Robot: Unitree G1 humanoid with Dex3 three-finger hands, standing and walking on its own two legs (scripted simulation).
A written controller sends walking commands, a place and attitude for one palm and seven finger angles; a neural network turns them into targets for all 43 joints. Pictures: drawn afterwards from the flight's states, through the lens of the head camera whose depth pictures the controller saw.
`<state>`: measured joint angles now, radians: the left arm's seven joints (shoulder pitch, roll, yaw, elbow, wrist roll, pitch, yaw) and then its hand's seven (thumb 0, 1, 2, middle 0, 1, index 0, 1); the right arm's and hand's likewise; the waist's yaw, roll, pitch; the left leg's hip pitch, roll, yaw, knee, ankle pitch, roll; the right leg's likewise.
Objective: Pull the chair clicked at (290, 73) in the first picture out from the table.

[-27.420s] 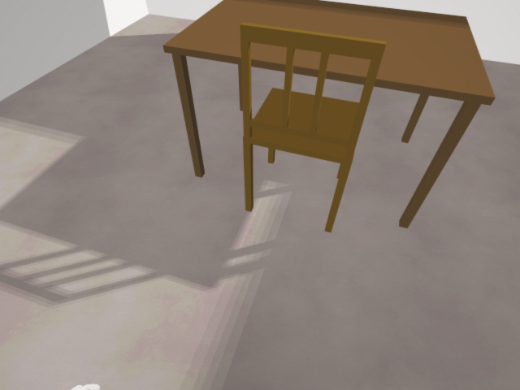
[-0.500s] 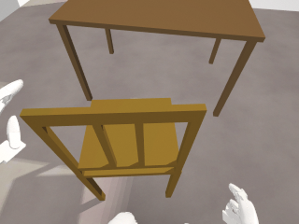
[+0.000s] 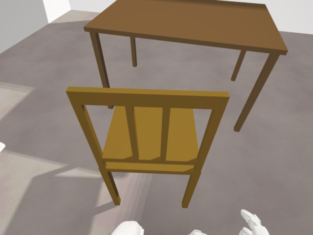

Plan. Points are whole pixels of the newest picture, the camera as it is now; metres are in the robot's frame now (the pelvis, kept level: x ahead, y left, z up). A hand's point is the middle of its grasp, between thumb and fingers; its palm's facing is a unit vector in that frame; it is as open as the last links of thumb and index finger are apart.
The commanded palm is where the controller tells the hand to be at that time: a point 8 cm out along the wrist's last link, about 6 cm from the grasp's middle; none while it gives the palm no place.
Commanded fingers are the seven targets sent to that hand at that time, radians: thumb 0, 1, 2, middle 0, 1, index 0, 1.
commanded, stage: stop stepping back and stand still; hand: left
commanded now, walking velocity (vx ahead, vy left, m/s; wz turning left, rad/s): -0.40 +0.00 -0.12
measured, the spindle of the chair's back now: (133, 135) +0.43 +0.14 -0.04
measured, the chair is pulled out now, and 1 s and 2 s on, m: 0.59 0.59 0.59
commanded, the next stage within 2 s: let the arm hang, fingers relaxed in 0.90 s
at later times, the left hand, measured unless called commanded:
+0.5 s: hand out of the picture +0.12 +0.27 +0.20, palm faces +0.43 -0.78 -0.44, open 7.4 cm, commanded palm +0.07 +0.31 +0.21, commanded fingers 0.00 0.90 0.90 -0.20 -0.30 -0.20 -0.30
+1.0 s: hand out of the picture +0.10 +0.26 +0.19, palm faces +0.41 -0.77 -0.48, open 7.4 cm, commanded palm none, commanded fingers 0.00 0.90 0.90 -0.20 -0.30 -0.20 -0.30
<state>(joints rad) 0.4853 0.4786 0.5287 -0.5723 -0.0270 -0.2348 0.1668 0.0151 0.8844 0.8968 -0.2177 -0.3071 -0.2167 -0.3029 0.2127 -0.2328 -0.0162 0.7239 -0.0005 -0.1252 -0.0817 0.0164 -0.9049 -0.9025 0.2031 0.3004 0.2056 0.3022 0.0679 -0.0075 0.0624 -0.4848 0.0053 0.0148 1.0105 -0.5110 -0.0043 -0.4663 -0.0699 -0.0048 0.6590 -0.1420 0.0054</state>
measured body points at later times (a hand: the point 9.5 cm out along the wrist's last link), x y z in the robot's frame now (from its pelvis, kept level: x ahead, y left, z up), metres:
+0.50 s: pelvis -0.08 +0.01 +0.02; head -0.11 +0.01 +0.47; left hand +0.09 +0.31 +0.22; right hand +0.04 -0.24 -0.07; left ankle +0.02 +0.13 -0.71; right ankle -0.06 -0.13 -0.71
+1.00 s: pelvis -0.11 +0.00 +0.03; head -0.12 +0.00 +0.48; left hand +0.07 +0.30 +0.22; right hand +0.04 -0.23 -0.06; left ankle -0.05 +0.13 -0.71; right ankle -0.06 -0.12 -0.71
